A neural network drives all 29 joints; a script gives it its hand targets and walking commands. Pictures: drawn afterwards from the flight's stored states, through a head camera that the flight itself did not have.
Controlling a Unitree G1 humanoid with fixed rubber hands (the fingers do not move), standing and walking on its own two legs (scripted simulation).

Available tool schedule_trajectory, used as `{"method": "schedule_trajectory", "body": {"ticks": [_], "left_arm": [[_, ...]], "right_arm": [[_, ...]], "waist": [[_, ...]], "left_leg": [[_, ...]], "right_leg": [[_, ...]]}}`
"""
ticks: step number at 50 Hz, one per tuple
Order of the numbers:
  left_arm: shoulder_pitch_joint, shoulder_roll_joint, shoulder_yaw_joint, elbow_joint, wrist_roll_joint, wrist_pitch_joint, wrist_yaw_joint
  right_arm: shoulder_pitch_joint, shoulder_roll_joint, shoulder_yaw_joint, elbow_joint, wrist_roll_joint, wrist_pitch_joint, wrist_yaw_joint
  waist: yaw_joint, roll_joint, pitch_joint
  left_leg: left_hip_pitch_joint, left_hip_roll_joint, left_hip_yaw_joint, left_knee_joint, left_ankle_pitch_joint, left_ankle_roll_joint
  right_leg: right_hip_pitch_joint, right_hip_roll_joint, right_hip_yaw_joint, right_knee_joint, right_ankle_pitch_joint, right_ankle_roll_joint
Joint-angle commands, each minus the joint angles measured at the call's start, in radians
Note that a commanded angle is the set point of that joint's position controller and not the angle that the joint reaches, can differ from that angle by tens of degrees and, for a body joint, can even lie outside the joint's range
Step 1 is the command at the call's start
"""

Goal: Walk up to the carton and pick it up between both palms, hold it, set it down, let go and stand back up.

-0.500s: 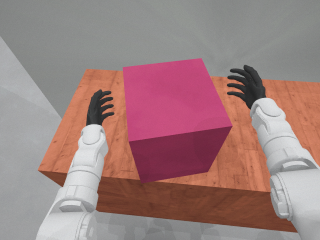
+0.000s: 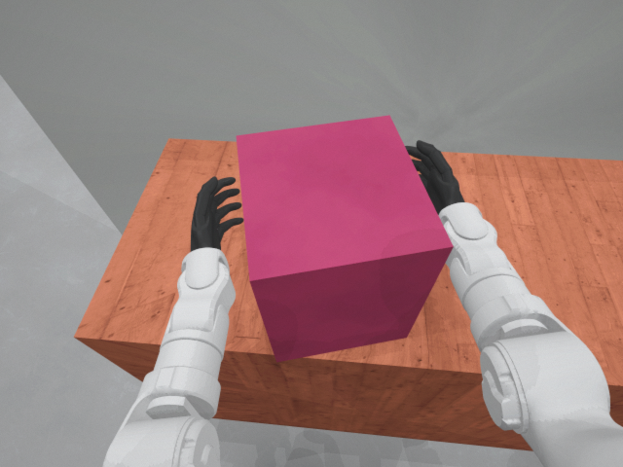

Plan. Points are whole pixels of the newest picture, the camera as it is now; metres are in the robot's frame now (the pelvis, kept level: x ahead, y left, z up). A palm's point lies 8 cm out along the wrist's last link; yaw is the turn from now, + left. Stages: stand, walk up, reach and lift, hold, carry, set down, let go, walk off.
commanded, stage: reach and lift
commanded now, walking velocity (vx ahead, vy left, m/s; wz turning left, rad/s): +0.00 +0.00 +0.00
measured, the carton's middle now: (329, 246) +0.41 +0.07 +0.03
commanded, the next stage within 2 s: none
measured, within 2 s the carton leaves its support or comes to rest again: leaves its support in 1.80 s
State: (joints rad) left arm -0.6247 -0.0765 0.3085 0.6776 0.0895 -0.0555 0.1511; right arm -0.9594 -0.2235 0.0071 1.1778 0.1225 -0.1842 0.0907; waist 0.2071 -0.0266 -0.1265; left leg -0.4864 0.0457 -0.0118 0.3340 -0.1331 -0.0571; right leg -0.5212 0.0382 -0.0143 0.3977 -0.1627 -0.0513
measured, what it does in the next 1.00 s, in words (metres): stands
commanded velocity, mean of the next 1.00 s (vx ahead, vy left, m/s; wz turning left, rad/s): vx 0.00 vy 0.00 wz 0.00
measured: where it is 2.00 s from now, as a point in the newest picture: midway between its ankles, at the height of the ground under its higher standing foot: outside the picture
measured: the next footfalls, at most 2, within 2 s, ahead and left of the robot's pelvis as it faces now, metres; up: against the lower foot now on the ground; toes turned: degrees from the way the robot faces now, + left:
none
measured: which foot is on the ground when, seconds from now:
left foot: down 0.00-1.00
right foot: down 0.00-1.00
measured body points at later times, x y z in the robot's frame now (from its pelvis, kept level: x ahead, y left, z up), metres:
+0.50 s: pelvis +0.00 +0.00 +0.00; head +0.08 -0.01 +0.44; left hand +0.39 +0.22 +0.07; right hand +0.49 -0.06 +0.08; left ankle +0.00 +0.16 -0.74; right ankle +0.00 -0.08 -0.74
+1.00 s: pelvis +0.00 +0.00 +0.00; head +0.07 +0.00 +0.44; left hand +0.39 +0.22 +0.07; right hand +0.48 -0.07 +0.08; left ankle +0.00 +0.16 -0.74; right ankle +0.00 -0.08 -0.74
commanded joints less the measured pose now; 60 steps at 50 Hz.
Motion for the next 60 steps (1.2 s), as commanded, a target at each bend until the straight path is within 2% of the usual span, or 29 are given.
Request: {"method": "schedule_trajectory", "body": {"ticks": [1,2,3,5,6,7,8,11,12,13,15,16,17,19,20,24,25,26,29,32,33,38,39,45,48,49,53,58,60], "left_arm": [[-0.379,-0.053,-0.053,-0.155,0.069,-0.026,0.047],[-0.358,-0.083,-0.089,-0.177,0.075,-0.023,0.053],[-0.384,-0.052,-0.040,-0.138,0.076,-0.009,0.053],[-0.401,-0.048,-0.046,-0.103,0.067,0.008,0.057],[-0.413,-0.039,-0.041,-0.090,0.060,0.010,0.064],[-0.416,-0.040,-0.030,-0.095,0.069,0.019,0.072],[-0.386,-0.072,-0.047,-0.091,0.058,0.028,0.076],[-0.372,-0.060,-0.032,-0.050,0.065,0.030,0.054],[-0.377,-0.057,-0.027,-0.043,0.072,0.030,0.046],[-0.404,-0.025,0.014,-0.050,0.074,0.021,0.048],[-0.398,-0.061,-0.003,-0.057,0.080,0.014,0.040],[-0.360,-0.067,0.018,-0.002,0.090,0.009,0.031],[-0.429,-0.061,-0.001,-0.071,0.092,-0.008,0.031],[-0.386,-0.096,-0.003,-0.016,0.113,-0.011,0.008],[-0.396,-0.105,-0.017,-0.082,0.121,-0.017,0.021],[-0.385,-0.087,0.000,-0.029,0.135,-0.021,0.016],[-0.411,-0.113,0.012,-0.029,0.143,-0.027,0.005],[-0.440,-0.148,0.001,-0.065,0.152,-0.026,0.010],[-0.413,-0.244,-0.022,-0.025,0.188,-0.020,-0.029],[-0.432,-0.450,-0.065,0.005,0.232,-0.044,-0.099],[-0.415,-0.460,-0.065,0.028,0.247,-0.036,-0.107],[-0.414,-0.474,-0.053,0.030,0.293,-0.011,-0.114],[-0.383,-0.460,-0.027,0.039,0.293,-0.019,-0.115],[-0.393,-0.496,-0.075,0.020,0.283,-0.011,-0.109],[-0.414,-0.486,-0.040,0.049,0.284,-0.012,-0.112],[-0.432,-0.480,-0.043,0.035,0.288,-0.010,-0.108],[-0.399,-0.477,-0.026,0.047,0.298,-0.006,-0.112],[-0.395,-0.482,-0.056,0.045,0.281,-0.005,-0.114],[-0.373,-0.482,-0.054,0.057,0.292,0.001,-0.119]], "right_arm": [[-0.421,-0.038,-0.102,-0.066,-0.061,-0.033,-0.035],[-0.370,-0.048,-0.119,-0.043,-0.059,-0.036,-0.037],[-0.431,-0.056,-0.117,-0.032,-0.067,-0.013,-0.042],[-0.419,-0.038,-0.104,0.003,-0.054,0.014,-0.043],[-0.429,-0.034,-0.075,0.001,-0.047,0.019,-0.044],[-0.414,-0.041,-0.108,0.000,-0.048,0.032,-0.049],[-0.415,-0.014,-0.077,-0.012,-0.016,0.024,-0.050],[-0.380,-0.008,-0.091,-0.025,-0.051,0.038,-0.059],[-0.409,0.010,-0.076,-0.048,-0.040,0.032,-0.059],[-0.443,-0.006,-0.078,-0.072,-0.037,0.031,-0.065],[-0.431,0.022,-0.089,-0.044,-0.045,0.025,-0.052],[-0.415,0.065,-0.046,-0.040,-0.027,0.024,-0.044],[-0.419,0.064,-0.090,-0.066,-0.061,0.016,-0.051],[-0.383,0.110,-0.099,-0.018,-0.083,0.018,-0.039],[-0.373,0.092,-0.112,-0.034,-0.068,0.008,-0.039],[-0.397,0.080,-0.165,-0.077,-0.153,-0.017,-0.042],[-0.396,0.133,-0.155,-0.060,-0.153,-0.007,-0.030],[-0.410,0.139,-0.197,-0.038,-0.176,-0.004,-0.021],[-0.399,0.249,-0.214,-0.033,-0.256,-0.026,-0.003],[-0.406,0.543,-0.197,-0.063,-0.355,-0.057,0.051],[-0.360,0.558,-0.209,0.006,-0.381,-0.051,0.060],[-0.295,0.584,-0.286,0.038,-0.459,-0.054,0.077],[-0.277,0.603,-0.239,0.019,-0.434,-0.055,0.075],[-0.268,0.616,-0.251,0.020,-0.436,-0.065,0.078],[-0.309,0.594,-0.263,0.020,-0.465,-0.061,0.077],[-0.297,0.574,-0.288,0.035,-0.473,-0.051,0.078],[-0.303,0.622,-0.246,-0.015,-0.441,-0.051,0.077],[-0.256,0.614,-0.244,0.034,-0.451,-0.058,0.077],[-0.249,0.625,-0.235,0.019,-0.454,-0.059,0.069]], "waist": [[-0.007,-0.034,-0.655],[-0.053,0.018,-0.674],[-0.011,-0.015,-0.627],[-0.033,-0.027,-0.593],[0.004,-0.047,-0.563],[-0.016,-0.039,-0.569],[0.017,-0.020,-0.570],[-0.011,-0.065,-0.549],[-0.005,-0.046,-0.562],[0.015,-0.094,-0.587],[0.005,-0.076,-0.577],[0.034,-0.090,-0.539],[-0.004,-0.074,-0.574],[0.007,-0.068,-0.536],[-0.022,-0.038,-0.582],[-0.029,-0.074,-0.595],[0.003,-0.051,-0.548],[-0.021,-0.048,-0.611],[-0.026,-0.072,-0.608],[-0.009,-0.097,-0.590],[-0.036,-0.084,-0.555],[-0.061,-0.055,-0.522],[-0.011,-0.073,-0.513],[-0.047,-0.006,-0.497],[-0.034,-0.088,-0.468],[-0.063,-0.082,-0.490],[-0.013,-0.055,-0.476],[-0.055,-0.033,-0.467],[-0.062,-0.073,-0.458]], "left_leg": [[0.166,-0.042,0.110,0.062,0.408,0.014],[0.222,-0.037,0.094,0.081,0.447,-0.006],[0.185,-0.042,0.106,0.072,0.399,0.007],[0.153,-0.048,0.112,0.059,0.322,0.019],[0.123,-0.045,0.116,0.047,0.289,0.025],[0.174,-0.043,0.109,0.039,0.285,0.023],[0.188,-0.036,0.104,0.065,0.344,0.017],[0.176,-0.048,0.110,0.072,0.345,0.026],[0.143,-0.057,0.121,0.077,0.362,0.022],[0.116,-0.050,0.123,0.071,0.338,0.035],[0.105,-0.052,0.117,0.055,0.336,0.034],[0.101,-0.056,0.126,0.062,0.330,0.041],[0.112,-0.058,0.112,0.067,0.374,0.031],[0.108,-0.054,0.118,0.051,0.343,0.029],[0.149,-0.053,0.112,0.059,0.392,0.019],[0.168,-0.050,0.120,0.062,0.365,0.024],[0.139,-0.049,0.117,0.057,0.311,0.031],[0.194,-0.040,0.114,0.048,0.362,0.027],[0.177,-0.048,0.125,0.049,0.387,0.028],[0.141,-0.050,0.150,0.036,0.372,0.033],[0.125,-0.051,0.141,0.022,0.342,0.041],[0.179,-0.044,0.149,0.008,0.351,0.036],[0.148,-0.050,0.163,0.012,0.349,0.051],[0.160,-0.045,0.153,0.021,0.358,0.035],[0.142,-0.044,0.151,0.005,0.326,0.044],[0.185,-0.039,0.147,-0.005,0.331,0.038],[0.153,-0.044,0.162,0.006,0.319,0.046],[0.156,-0.045,0.149,0.007,0.335,0.041],[0.149,-0.044,0.150,0.002,0.322,0.046]], "right_leg": [[0.374,0.039,-0.009,-0.046,0.336,0.057],[0.338,0.040,-0.019,-0.050,0.351,0.046],[0.335,0.039,-0.009,-0.071,0.276,0.048],[0.343,0.025,0.003,-0.065,0.238,0.052],[0.357,0.030,0.002,-0.069,0.167,0.050],[0.320,0.032,-0.002,-0.085,0.140,0.044],[0.312,0.039,-0.006,-0.081,0.155,0.033],[0.373,0.022,0.008,-0.069,0.249,0.055],[0.393,0.014,0.010,-0.052,0.329,0.064],[0.434,0.010,0.017,-0.038,0.315,0.071],[0.429,0.011,0.017,-0.035,0.328,0.068],[0.447,0.007,0.016,-0.035,0.299,0.067],[0.445,0.013,0.022,-0.028,0.347,0.062],[0.464,0.008,0.013,-0.036,0.326,0.064],[0.431,0.016,0.002,-0.034,0.370,0.061],[0.402,0.014,-0.006,-0.051,0.335,0.066],[0.416,-0.001,0.000,-0.054,0.246,0.063],[0.382,0.018,-0.022,-0.049,0.231,0.054],[0.417,0.006,-0.025,-0.045,0.344,0.061],[0.496,-0.002,-0.026,-0.041,0.358,0.059],[0.487,-0.013,-0.029,-0.032,0.364,0.056],[0.470,-0.005,-0.041,-0.051,0.328,0.051],[0.527,-0.020,-0.018,-0.046,0.367,0.057],[0.484,-0.013,-0.030,-0.045,0.352,0.049],[0.506,-0.008,-0.043,-0.036,0.351,0.065],[0.498,-0.005,-0.049,-0.054,0.322,0.058],[0.527,-0.013,-0.023,-0.040,0.342,0.061],[0.521,-0.016,-0.032,-0.037,0.357,0.050],[0.535,-0.012,-0.043,-0.039,0.380,0.060]]}}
